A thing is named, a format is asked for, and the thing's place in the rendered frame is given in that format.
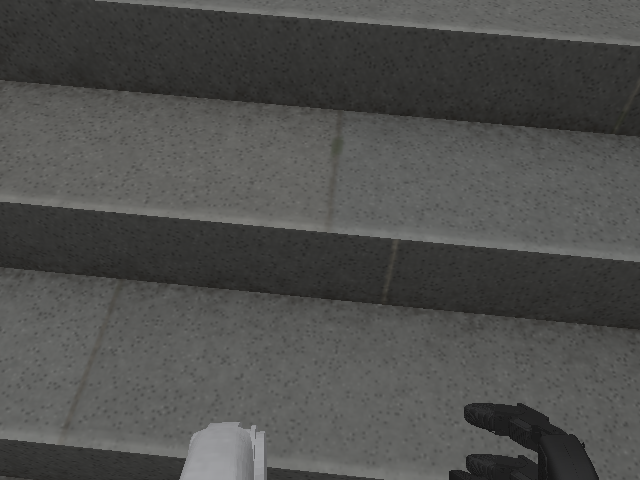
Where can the robot right hand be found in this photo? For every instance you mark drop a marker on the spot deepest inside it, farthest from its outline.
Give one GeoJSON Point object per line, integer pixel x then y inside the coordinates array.
{"type": "Point", "coordinates": [560, 456]}

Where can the robot left thigh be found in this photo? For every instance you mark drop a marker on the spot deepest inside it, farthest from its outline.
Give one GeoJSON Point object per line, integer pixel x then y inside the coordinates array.
{"type": "Point", "coordinates": [226, 451]}

